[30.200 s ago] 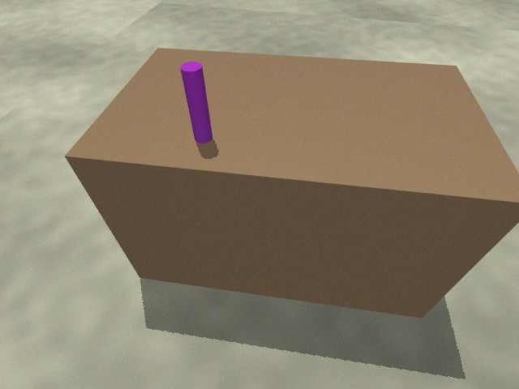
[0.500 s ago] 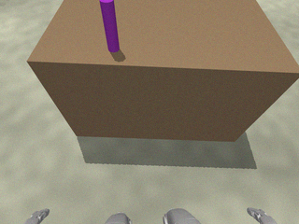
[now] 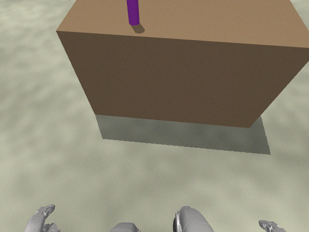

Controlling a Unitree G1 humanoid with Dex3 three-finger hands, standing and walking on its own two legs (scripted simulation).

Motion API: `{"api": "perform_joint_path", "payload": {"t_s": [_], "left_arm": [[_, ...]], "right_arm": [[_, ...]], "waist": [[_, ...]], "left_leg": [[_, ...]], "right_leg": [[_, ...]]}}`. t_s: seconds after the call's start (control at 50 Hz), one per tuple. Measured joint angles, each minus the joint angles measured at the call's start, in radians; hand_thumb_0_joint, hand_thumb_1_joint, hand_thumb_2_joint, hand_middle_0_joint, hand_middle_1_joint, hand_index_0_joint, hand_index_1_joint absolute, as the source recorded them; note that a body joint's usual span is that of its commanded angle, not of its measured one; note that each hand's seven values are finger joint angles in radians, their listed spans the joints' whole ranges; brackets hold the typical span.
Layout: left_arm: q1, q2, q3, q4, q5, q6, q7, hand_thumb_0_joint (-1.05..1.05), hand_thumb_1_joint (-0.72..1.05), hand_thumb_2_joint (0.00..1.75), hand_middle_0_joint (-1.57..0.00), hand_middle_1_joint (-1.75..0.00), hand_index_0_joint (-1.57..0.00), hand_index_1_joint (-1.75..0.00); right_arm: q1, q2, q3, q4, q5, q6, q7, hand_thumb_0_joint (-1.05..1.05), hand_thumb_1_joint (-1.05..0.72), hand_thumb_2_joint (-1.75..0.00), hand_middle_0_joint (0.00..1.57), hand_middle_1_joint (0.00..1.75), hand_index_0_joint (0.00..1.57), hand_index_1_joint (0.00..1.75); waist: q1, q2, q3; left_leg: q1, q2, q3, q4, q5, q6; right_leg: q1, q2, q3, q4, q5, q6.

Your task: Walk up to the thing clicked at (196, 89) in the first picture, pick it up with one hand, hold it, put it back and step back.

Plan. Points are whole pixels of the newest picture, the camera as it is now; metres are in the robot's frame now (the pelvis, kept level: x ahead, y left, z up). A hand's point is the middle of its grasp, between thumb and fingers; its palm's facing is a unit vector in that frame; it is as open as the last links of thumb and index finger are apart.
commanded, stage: step back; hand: left
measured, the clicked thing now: out of the picture +0.99 +0.11 +0.06
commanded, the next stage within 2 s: stand in 1.32 s
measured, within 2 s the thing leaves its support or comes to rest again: neither
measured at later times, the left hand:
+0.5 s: hand out of the picture -0.06 +0.26 -0.13, palm faces -0.01 -0.92 -0.40, open 7.4 cm
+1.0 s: hand out of the picture +0.00 +0.27 -0.14, palm faces +0.01 -0.94 -0.35, open 7.4 cm
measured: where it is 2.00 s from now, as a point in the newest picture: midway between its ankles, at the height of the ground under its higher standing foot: outside the picture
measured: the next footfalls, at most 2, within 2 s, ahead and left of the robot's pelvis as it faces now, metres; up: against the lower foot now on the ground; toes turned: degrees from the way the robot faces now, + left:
right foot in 0.26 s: -0.07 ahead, -0.13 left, +0.00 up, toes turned -2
left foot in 0.54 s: -0.02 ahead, +0.13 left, +0.00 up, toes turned +0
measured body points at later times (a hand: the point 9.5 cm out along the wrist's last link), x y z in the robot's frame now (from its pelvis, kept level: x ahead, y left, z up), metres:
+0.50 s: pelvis -0.11 -0.01 +0.01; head -0.09 -0.02 +0.46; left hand -0.05 +0.30 -0.10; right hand -0.05 -0.34 -0.12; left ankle -0.10 +0.12 -0.70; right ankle -0.12 -0.13 -0.71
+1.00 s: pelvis -0.09 +0.01 +0.01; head -0.07 +0.01 +0.46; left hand +0.00 +0.32 -0.11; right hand +0.00 -0.30 -0.11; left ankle -0.06 +0.13 -0.72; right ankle -0.11 -0.12 -0.71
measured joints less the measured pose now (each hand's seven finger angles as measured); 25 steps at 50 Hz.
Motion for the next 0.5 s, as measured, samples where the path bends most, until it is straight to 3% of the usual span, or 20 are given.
{"api": "perform_joint_path", "payload": {"t_s": [0.04,0.08,0.12,0.16,0.22,0.26,0.28,0.32,0.38,0.44,0.5], "left_arm": [[0.005,-0.002,0.001,0.021,-0.001,0.011,0.002,0.0,0.9,0.89,-0.2,-0.3,-0.21,-0.3],[0.019,0.001,0.004,0.037,-0.008,0.014,-0.001,0.0,0.9,0.89,-0.2,-0.3,-0.21,-0.3],[0.034,0.0,0.008,0.047,-0.009,0.009,-0.008,0.0,0.9,0.89,-0.2,-0.3,-0.21,-0.3],[0.055,-0.005,0.009,0.058,-0.005,-0.002,-0.017,0.0,0.9,0.89,-0.2,-0.3,-0.21,-0.3],[0.092,-0.008,0.004,0.087,0.0,-0.02,-0.029,0.0,0.9,0.89,-0.2,-0.3,-0.21,-0.3],[0.105,-0.017,0.005,0.121,0.007,-0.036,-0.03,0.0,0.9,0.89,-0.2,-0.3,-0.21,-0.3],[0.107,-0.032,0.004,0.139,0.014,-0.042,-0.029,0.0,0.9,0.89,-0.2,-0.3,-0.21,-0.3],[0.13,-0.042,-0.002,0.156,0.024,-0.046,-0.035,0.0,0.9,0.89,-0.2,-0.3,-0.21,-0.3],[0.148,-0.052,-0.004,0.172,0.025,-0.052,-0.034,0.0,0.9,0.89,-0.21,-0.3,-0.21,-0.3],[0.15,-0.054,-0.003,0.173,0.027,-0.063,-0.036,0.0,0.9,0.89,-0.21,-0.3,-0.21,-0.3],[0.14,-0.046,-0.001,0.165,0.027,-0.07,-0.04,0.0,0.9,0.89,-0.21,-0.3,-0.21,-0.3]], "right_arm": [[-0.004,0.007,0.008,0.001,-0.003,0.001,0.009,0.01,-0.9,-0.9,0.2,0.3,0.21,0.3],[-0.007,0.017,0.016,0.0,-0.007,0.001,0.007,0.01,-0.9,-0.9,0.2,0.3,0.21,0.3],[-0.014,0.018,0.016,-0.004,-0.008,-0.002,0.004,0.01,-0.9,-0.9,0.2,0.31,0.21,0.3],[-0.026,0.013,0.012,-0.011,-0.009,-0.007,0.003,0.01,-0.9,-0.9,0.2,0.31,0.21,0.3],[-0.043,0.002,0.008,-0.026,-0.012,-0.014,0.006,0.01,-0.9,-0.9,0.2,0.31,0.21,0.3],[-0.055,-0.013,0.006,-0.028,-0.009,-0.011,0.009,0.01,-0.9,-0.9,0.2,0.31,0.21,0.3],[-0.059,-0.024,0.002,-0.022,-0.007,-0.008,0.009,0.01,-0.9,-0.9,0.2,0.31,0.21,0.3],[-0.043,-0.023,-0.004,0.001,0.001,0.002,0.003,0.01,-0.9,-0.9,0.2,0.3,0.21,0.3],[-0.007,-0.03,-0.005,0.032,0.014,-0.002,0.005,0.01,-0.9,-0.9,0.2,0.3,0.21,0.3],[0.035,-0.037,-0.006,0.063,0.01,-0.011,0.009,0.01,-0.91,-0.9,0.2,0.3,0.21,0.3],[0.071,-0.035,-0.007,0.096,0.002,-0.017,0.016,0.01,-0.91,-0.9,0.2,0.3,0.21,0.3]], "waist": [[-0.011,0.016,-0.011],[-0.012,0.015,-0.032],[-0.005,0.02,-0.045],[0.002,0.028,-0.053],[0.007,0.035,-0.07],[0.01,0.057,-0.074],[0.001,0.09,-0.067],[0.011,0.089,-0.093],[0.022,0.074,-0.113],[0.019,0.076,-0.128],[0.014,0.076,-0.137]], "left_leg": [[-0.016,0.026,-0.01,0.002,0.014,0.005],[-0.024,0.046,-0.009,-0.027,0.046,0.002],[-0.036,0.064,-0.004,-0.049,0.075,0.002],[-0.051,0.082,0.006,-0.058,0.096,0.003],[-0.084,0.101,0.028,-0.043,0.111,-0.004],[-0.115,0.126,0.03,-0.001,0.105,-0.014],[-0.125,0.139,0.002,0.025,0.083,-0.006],[-0.15,0.09,-0.055,0.092,-0.053,-0.007],[-0.162,0.023,-0.101,0.212,-0.089,-0.009],[-0.125,0.019,-0.094,0.203,-0.104,-0.017],[-0.053,0.038,-0.067,0.083,-0.12,-0.021]], "right_leg": [[-0.029,0.078,0.048,0.172,-0.138,-0.007],[-0.038,0.128,0.077,0.309,-0.162,-0.011],[-0.009,0.14,0.072,0.342,-0.156,-0.004],[0.055,0.123,0.053,0.257,-0.157,0.007],[0.184,0.078,0.016,-0.004,-0.144,0.007],[0.263,0.078,-0.009,-0.184,-0.039,-0.007],[0.273,0.1,-0.025,-0.198,-0.011,-0.01],[0.25,0.096,-0.021,-0.182,-0.007,-0.023],[0.24,0.069,-0.012,-0.192,0.011,-0.024],[0.231,0.052,-0.027,-0.204,0.025,-0.017],[0.22,0.037,-0.053,-0.201,0.025,-0.01]]}}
